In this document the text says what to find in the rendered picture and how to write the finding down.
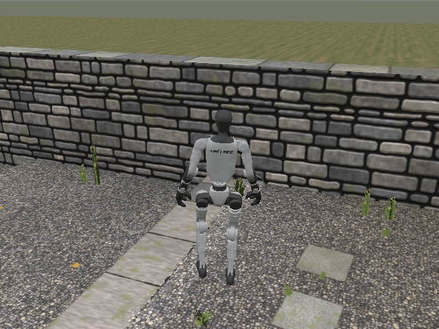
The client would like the robot right hand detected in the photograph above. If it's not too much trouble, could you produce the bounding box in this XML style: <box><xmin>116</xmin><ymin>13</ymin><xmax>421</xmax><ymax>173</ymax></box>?
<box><xmin>246</xmin><ymin>191</ymin><xmax>261</xmax><ymax>206</ymax></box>

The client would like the robot torso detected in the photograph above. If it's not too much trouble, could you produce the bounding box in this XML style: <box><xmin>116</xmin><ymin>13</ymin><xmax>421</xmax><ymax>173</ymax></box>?
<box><xmin>206</xmin><ymin>135</ymin><xmax>238</xmax><ymax>206</ymax></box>

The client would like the robot left upper arm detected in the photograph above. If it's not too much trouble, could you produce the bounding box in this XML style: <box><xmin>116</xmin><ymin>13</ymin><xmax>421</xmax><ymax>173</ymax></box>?
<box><xmin>187</xmin><ymin>138</ymin><xmax>208</xmax><ymax>176</ymax></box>

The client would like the right robot forearm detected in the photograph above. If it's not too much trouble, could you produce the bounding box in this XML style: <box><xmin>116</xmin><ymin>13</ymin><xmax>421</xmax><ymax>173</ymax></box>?
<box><xmin>247</xmin><ymin>168</ymin><xmax>260</xmax><ymax>193</ymax></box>

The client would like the robot left hand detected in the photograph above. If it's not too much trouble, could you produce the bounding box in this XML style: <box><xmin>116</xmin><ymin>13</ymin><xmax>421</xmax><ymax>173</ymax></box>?
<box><xmin>176</xmin><ymin>191</ymin><xmax>191</xmax><ymax>207</ymax></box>

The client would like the left robot forearm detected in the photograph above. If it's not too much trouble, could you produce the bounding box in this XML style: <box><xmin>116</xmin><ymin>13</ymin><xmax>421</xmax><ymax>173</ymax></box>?
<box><xmin>178</xmin><ymin>165</ymin><xmax>193</xmax><ymax>193</ymax></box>

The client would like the robot right upper arm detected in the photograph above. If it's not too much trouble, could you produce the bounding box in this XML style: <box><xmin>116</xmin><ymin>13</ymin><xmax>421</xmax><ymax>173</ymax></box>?
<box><xmin>237</xmin><ymin>140</ymin><xmax>254</xmax><ymax>178</ymax></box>

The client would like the robot head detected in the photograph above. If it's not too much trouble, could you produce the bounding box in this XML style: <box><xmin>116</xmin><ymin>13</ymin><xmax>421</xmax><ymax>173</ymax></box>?
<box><xmin>211</xmin><ymin>110</ymin><xmax>234</xmax><ymax>143</ymax></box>

